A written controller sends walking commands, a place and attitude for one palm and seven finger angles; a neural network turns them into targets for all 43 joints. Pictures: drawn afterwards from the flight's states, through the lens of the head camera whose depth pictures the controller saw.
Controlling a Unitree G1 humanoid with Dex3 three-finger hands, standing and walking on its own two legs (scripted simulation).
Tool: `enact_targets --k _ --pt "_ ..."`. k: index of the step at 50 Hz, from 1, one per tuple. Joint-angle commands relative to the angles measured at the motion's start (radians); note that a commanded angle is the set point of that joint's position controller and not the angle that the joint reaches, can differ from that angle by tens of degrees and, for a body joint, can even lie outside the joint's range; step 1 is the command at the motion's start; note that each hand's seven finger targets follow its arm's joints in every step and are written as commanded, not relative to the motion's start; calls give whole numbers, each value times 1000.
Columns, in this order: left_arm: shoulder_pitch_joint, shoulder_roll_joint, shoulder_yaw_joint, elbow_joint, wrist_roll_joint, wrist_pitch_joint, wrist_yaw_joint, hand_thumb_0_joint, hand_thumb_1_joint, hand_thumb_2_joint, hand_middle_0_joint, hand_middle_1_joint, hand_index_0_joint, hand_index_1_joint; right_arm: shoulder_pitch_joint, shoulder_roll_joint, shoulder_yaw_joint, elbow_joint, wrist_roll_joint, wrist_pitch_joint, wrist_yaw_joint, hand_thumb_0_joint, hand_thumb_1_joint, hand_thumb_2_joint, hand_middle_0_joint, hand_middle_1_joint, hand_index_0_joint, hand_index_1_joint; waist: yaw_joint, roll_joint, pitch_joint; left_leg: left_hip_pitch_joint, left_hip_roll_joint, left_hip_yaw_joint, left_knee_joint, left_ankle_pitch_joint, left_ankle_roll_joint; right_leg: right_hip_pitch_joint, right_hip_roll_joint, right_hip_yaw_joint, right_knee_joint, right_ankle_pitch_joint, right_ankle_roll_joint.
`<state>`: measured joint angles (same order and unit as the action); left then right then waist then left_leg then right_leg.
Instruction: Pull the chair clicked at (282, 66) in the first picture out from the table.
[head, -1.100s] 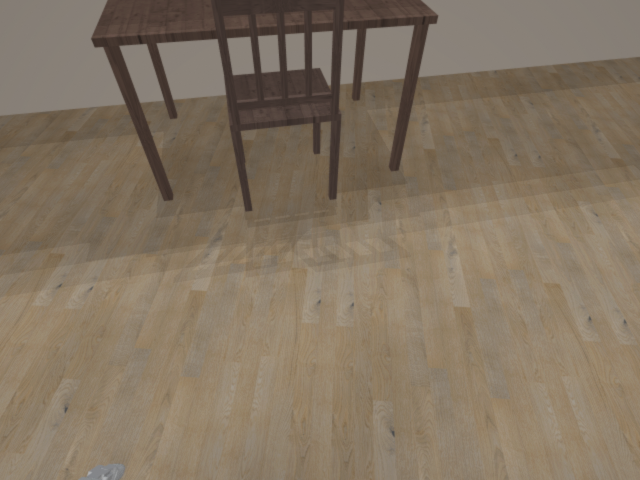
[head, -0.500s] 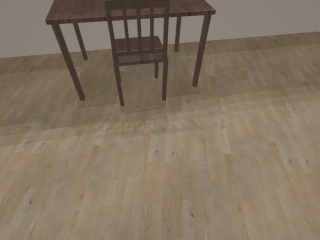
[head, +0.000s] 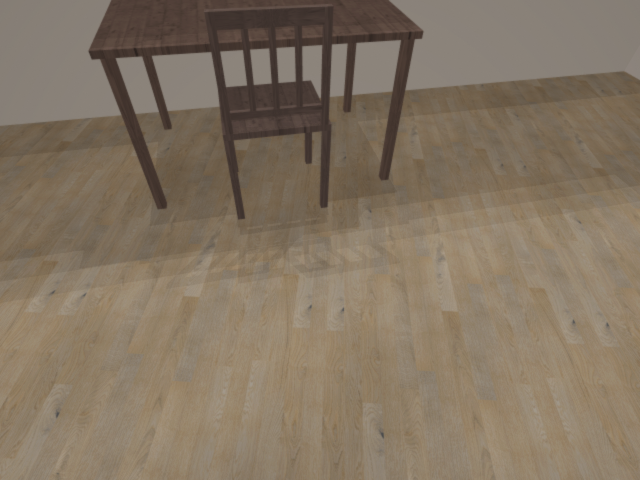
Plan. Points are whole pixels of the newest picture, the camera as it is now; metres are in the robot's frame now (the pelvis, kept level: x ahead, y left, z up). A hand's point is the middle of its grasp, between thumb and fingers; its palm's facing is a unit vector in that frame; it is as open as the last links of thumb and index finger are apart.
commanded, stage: look at it before walking up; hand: left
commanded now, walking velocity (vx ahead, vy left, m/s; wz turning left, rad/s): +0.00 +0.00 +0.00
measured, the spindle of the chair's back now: (274, 70) +1.39 +0.24 -0.10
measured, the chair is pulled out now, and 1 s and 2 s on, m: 0.00 0.00 0.00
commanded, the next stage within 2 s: walk to a spot facing it in 0.34 s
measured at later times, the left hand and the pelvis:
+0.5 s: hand out of the picture +0.06 +0.24 -0.16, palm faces -0.02 -0.95 -0.32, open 7.4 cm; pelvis +0.00 +0.00 +0.00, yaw +0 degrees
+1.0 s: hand out of the picture +0.15 +0.14 -0.19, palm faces -0.06 -0.98 -0.18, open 7.4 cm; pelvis +0.12 -0.03 -0.02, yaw -7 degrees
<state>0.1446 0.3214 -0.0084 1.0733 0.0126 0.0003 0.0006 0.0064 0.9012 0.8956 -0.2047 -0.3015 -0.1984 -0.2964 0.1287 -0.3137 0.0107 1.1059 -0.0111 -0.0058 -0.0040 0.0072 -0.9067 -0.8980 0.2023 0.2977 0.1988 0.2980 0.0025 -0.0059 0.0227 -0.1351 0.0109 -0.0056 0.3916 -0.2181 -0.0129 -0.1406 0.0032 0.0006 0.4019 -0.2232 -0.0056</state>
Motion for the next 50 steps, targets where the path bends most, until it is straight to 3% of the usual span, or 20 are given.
enact_targets --k 1,22,23,24,27,31,33,35,36,37,38,40,42,43,44,45,46,47,48,50 --pt "-29 202 38 -61 -2 -25 14 0 900 900 -200 -300 -200 -300 -38 -201 -38 -65 0 -23 -9 0 -900 -900 200 300 200 300 1 -1 -27 -14 105 -87 -69 120 39 -16 -116 113 -83 104 -25" --pt "-12 199 33 -48 -3 -26 14 0 900 900 -200 -300 -200 -300 -30 -201 -35 -56 3 -23 -9 0 -900 -900 200 300 200 300 0 6 -34 1 108 -91 -80 137 38 -3 -116 113 -91 129 -23" --pt "29 120 18 -27 -5 -16 16 0 900 900 -200 -300 -200 -300 -5 -124 -17 -37 -3 -15 -7 0 -900 -900 200 300 200 300 1 5 -46 11 106 -71 -70 88 27 -7 -114 112 -94 68 -14" --pt "63 86 11 -16 -2 -6 16 0 900 900 -200 -300 -200 -300 36 -82 -9 -24 -6 -7 -5 0 -900 -900 200 300 200 300 2 -15 -38 -4 95 -54 -52 -16 22 -15 -105 118 -91 -57 -14" --pt "109 97 27 -22 8 10 1 0 900 900 -200 -300 -200 -300 71 -82 -21 -32 -15 3 0 0 -900 -900 200 300 200 300 8 -35 92 -134 68 -39 -23 -337 30 -111 -91 189 -118 -383 -47" --pt "166 80 48 -44 6 1 -9 0 900 900 -200 -300 -200 -300 127 -69 -36 -52 -14 -16 -2 0 -900 -900 200 300 200 300 1 -39 112 -152 75 -23 61 -333 50 -150 -89 237 -68 -389 -98" --pt "160 52 53 -62 4 -7 -12 0 900 900 -200 -300 -200 -300 178 -66 -44 -47 -13 -30 -5 0 -900 -900 200 300 200 300 -18 28 111 -85 122 -78 14 -341 76 -223 -47 188 41 -327 -94" --pt "126 0 52 -93 8 -18 -18 0 900 900 -200 -300 -200 -300 261 -113 -66 -35 -12 -37 -11 0 -900 -900 200 300 200 300 -52 180 113 41 271 -267 -138 -413 154 -387 42 36 296 -249 -55" --pt "67 -21 50 -120 9 -26 -18 0 900 900 -200 -300 -200 -300 314 -112 -74 -23 -11 -47 -15 0 -900 -900 200 300 200 300 -77 233 142 135 354 -342 -195 -292 211 -519 22 -16 430 -268 -36" --pt "17 -21 53 -140 10 -33 -18 0 900 900 -200 -300 -200 -300 353 -87 -73 -12 -11 -56 -18 0 -900 -900 200 300 200 300 -92 190 159 180 388 -342 -190 -99 244 -584 -26 -2 509 -295 -31" --pt "6 -35 55 -142 9 -38 -20 0 900 900 -200 -300 -200 -300 349 -68 -71 -8 -14 -62 -20 0 -900 -900 200 300 200 300 -80 146 157 183 397 -290 -163 58 249 -581 -64 3 519 -296 -29" --pt "55 -65 56 -125 4 -40 -30 0 900 900 -200 -300 -200 -300 289 -61 -72 -17 -18 -66 -22 0 -900 -900 200 300 200 300 -32 122 112 117 362 -151 -120 145 202 -432 -87 -25 401 -279 -29" --pt "187 -98 61 -70 7 -39 -37 0 900 900 -200 -300 -200 -300 236 -49 -68 -18 -17 -63 -19 0 -900 -900 200 300 200 300 34 102 77 -55 268 8 -21 89 132 -122 -32 -120 219 -90 -29" --pt "317 -79 70 -22 11 -42 -32 0 900 900 -200 -300 -200 -300 226 -36 -67 -14 -11 -64 -17 0 -900 -900 200 300 200 300 94 33 31 -140 212 65 140 106 101 66 0 -135 142 -14 -40" --pt "452 -2 90 20 17 -55 -19 0 900 900 -200 -300 -200 -300 223 4 -60 -28 1 -70 -8 0 -900 -900 200 300 200 300 147 -135 -21 -293 130 163 416 40 59 235 -140 73 40 -164 -97" --pt "551 93 110 37 6 -67 -2 0 900 900 -200 -300 -200 -300 181 59 -48 -76 8 -75 2 0 -900 -900 200 300 200 300 160 -362 -37 -503 42 185 690 -304 31 293 -388 500 -171 -216 -196" --pt "526 90 104 32 -4 -60 9 0 900 900 -200 -300 -200 -300 104 43 -58 -97 2 -71 3 0 -900 -900 200 300 200 300 155 -194 0 -560 71 87 813 -332 37 229 -424 592 -220 -271 -261" --pt "452 64 98 17 2 -60 12 0 900 900 -200 -300 -200 -300 50 62 -62 -100 -1 -69 7 0 -900 -900 200 300 200 300 134 -140 80 -604 104 52 869 -253 36 128 -403 558 -228 -290 -261" --pt "378 23 86 -1 6 -59 17 0 900 900 -200 -300 -200 -300 65 67 -64 -96 -8 -64 9 0 -900 -900 200 300 200 300 91 -95 118 -589 135 28 852 -192 33 41 -380 479 -231 -307 -244" --pt "291 -33 72 -21 13 -66 24 0 900 900 -200 -300 -200 -300 147 103 -68 -59 -15 -48 15 0 -900 -900 200 300 200 300 21 -56 91 -488 150 43 766 -121 16 -43 -317 298 -231 -180 -203"
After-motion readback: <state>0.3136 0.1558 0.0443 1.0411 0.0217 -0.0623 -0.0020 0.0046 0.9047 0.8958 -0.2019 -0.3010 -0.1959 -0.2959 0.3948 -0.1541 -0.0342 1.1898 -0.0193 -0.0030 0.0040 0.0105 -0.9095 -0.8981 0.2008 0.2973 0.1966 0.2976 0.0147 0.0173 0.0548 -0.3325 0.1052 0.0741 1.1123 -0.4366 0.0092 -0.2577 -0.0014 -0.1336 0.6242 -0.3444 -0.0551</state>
